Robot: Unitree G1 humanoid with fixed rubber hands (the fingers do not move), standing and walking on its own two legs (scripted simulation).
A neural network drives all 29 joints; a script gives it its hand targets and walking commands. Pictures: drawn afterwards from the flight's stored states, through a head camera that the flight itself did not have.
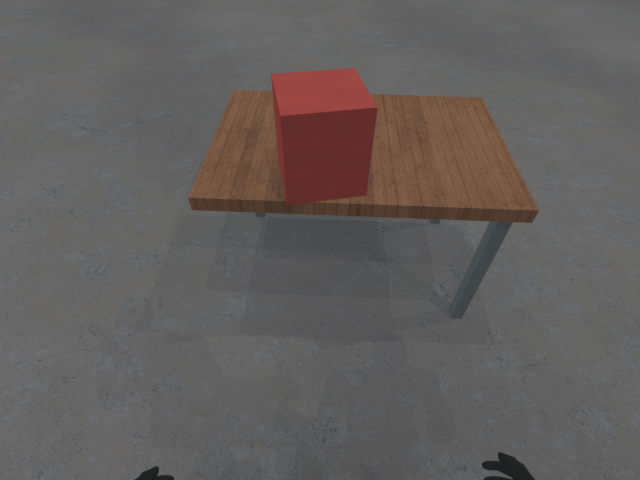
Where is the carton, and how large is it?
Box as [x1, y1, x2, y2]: [271, 68, 377, 204]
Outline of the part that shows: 354,68 271,74 278,160 287,204 365,195 366,193 377,107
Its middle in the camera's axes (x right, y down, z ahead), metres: +0.00 -0.25 +0.97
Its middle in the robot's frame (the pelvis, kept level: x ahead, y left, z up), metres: +0.90 -0.01 -0.06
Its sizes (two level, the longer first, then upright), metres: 0.210 0.200 0.250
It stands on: a table, 0.57 m high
